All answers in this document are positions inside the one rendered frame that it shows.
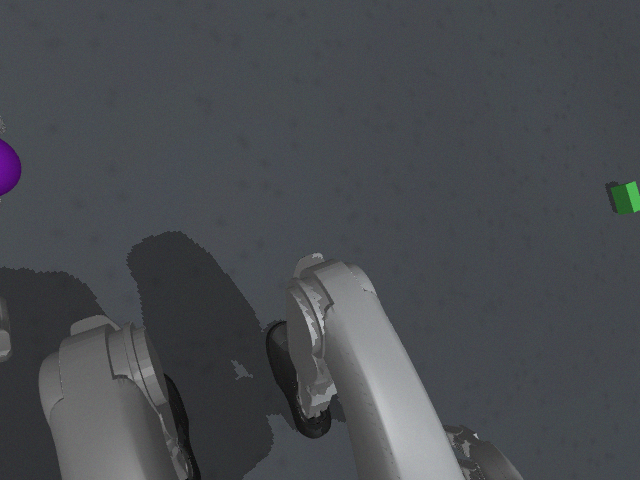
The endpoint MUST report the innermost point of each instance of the right robot foot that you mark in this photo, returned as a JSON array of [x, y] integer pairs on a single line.
[[285, 375]]

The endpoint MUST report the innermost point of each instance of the left robot foot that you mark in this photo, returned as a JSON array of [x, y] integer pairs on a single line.
[[182, 427]]

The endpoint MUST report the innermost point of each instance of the right robot hand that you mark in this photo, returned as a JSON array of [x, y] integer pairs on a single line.
[[488, 462]]

